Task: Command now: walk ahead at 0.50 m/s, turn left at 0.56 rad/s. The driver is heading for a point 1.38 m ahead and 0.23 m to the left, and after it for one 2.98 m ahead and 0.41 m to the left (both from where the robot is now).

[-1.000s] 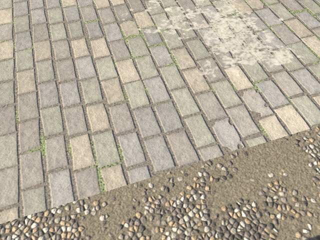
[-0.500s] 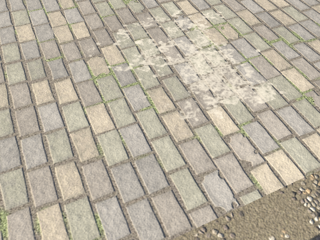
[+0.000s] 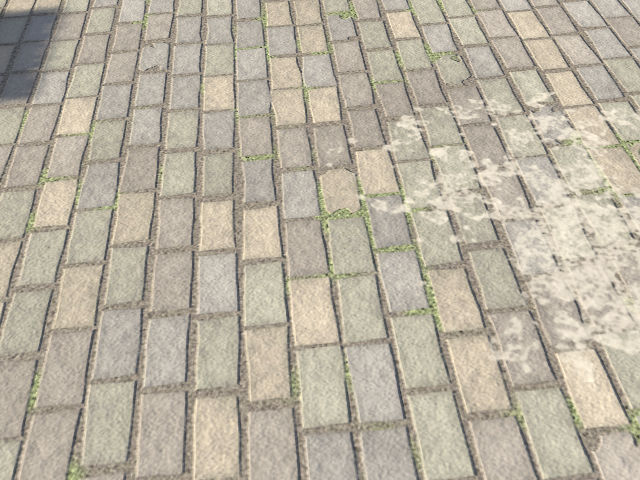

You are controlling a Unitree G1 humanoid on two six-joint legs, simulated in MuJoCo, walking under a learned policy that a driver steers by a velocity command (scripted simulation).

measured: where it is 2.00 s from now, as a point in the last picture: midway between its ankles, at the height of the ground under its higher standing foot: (223, 273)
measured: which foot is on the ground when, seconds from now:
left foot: up 0.00-0.30, down 0.32-0.86, up 0.88-1.00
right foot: down 0.00-0.34, up 0.36-0.82, down 0.84-1.00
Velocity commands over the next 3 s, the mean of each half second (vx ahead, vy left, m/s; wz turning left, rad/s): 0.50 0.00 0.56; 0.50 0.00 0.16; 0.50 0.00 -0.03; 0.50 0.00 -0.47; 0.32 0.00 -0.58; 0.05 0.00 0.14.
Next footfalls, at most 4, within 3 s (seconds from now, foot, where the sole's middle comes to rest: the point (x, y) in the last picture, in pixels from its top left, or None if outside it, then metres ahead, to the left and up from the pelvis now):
0.32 left None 0.31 0.18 -0.78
0.84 right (323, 407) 0.65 0.06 -0.78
1.36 left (188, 333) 0.85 0.39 -0.78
1.90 right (265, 227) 1.19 0.22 -0.78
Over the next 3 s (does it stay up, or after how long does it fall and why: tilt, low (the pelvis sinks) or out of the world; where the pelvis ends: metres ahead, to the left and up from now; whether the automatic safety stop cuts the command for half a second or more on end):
stays up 1.36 0.33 -0.02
